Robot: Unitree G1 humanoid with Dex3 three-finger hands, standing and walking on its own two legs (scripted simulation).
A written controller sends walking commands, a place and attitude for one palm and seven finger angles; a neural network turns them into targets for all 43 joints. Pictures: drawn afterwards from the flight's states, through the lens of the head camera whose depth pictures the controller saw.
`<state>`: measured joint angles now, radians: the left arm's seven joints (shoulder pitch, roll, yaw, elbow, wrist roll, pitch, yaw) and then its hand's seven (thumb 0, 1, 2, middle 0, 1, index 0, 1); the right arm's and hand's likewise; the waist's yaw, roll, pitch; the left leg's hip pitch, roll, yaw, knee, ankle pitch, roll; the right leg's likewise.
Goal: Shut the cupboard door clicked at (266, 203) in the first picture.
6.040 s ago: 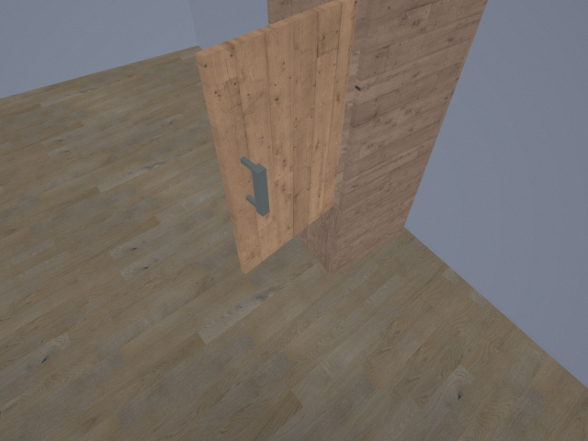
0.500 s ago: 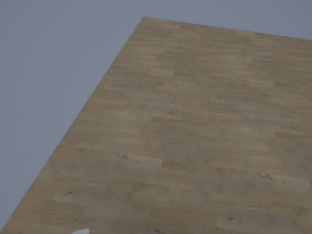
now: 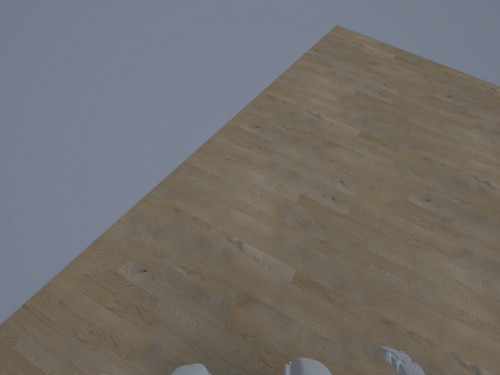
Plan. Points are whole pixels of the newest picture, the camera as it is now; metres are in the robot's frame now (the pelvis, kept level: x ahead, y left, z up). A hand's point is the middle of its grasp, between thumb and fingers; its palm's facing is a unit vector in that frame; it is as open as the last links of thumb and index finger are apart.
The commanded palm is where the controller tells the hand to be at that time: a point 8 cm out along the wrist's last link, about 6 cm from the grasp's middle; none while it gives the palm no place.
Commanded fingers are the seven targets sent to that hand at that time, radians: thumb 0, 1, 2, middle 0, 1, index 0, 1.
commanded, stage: walk to a spot facing it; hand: left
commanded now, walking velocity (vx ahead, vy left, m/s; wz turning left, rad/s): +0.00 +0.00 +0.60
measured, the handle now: out of the picture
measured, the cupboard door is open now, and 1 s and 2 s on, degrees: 100 100 100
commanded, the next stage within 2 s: none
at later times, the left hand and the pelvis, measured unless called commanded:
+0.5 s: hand out of the picture +0.03 +0.13 -0.15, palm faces +0.32 -0.92 -0.23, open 7.4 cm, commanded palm none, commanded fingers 0.00 0.90 0.90 -0.20 -0.30 -0.20 -0.30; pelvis +0.03 -0.07 +0.01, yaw +19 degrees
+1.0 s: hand out of the picture +0.04 +0.16 -0.14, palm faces +0.56 -0.77 -0.30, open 7.4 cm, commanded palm none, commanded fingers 0.00 0.90 0.90 -0.20 -0.30 -0.20 -0.30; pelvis +0.06 -0.09 +0.00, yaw +36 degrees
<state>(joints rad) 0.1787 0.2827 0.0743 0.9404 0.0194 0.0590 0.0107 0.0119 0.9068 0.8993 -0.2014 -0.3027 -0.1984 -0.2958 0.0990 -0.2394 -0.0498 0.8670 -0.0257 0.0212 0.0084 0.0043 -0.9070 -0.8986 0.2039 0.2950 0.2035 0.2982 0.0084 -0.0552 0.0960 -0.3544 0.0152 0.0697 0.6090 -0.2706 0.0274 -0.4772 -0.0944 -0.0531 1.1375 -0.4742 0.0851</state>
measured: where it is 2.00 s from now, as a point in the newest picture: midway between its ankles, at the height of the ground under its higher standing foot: outside the picture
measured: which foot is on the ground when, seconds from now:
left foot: down 0.00-0.22, up 0.24-0.58, down 0.60-0.98, up 1.00-1.00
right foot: up 0.00-0.20, down 0.22-0.58, up 0.60-0.96, down 0.98-1.00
